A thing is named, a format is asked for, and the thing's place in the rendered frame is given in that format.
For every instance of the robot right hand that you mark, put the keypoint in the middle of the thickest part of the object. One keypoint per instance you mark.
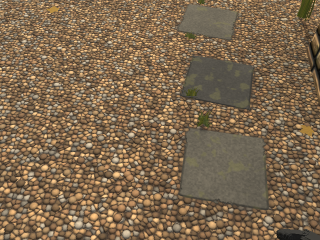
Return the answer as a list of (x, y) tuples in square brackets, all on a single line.
[(294, 234)]

